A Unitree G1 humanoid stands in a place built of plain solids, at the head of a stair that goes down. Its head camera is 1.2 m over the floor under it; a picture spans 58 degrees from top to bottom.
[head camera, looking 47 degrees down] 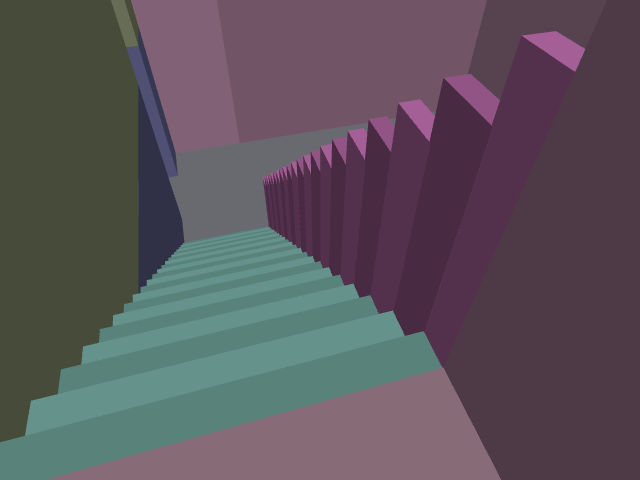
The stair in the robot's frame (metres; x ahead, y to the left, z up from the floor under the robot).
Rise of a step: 0.19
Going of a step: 0.23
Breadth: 1.45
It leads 16 degrees to the left of straight ahead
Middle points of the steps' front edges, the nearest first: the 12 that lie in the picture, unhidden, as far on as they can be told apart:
0.42 0.25 0.00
0.65 0.32 -0.19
0.87 0.38 -0.39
1.09 0.44 -0.58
1.31 0.51 -0.78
1.53 0.57 -0.97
1.75 0.63 -1.17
1.97 0.70 -1.36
2.19 0.76 -1.56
2.41 0.82 -1.75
2.64 0.89 -1.95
2.86 0.95 -2.14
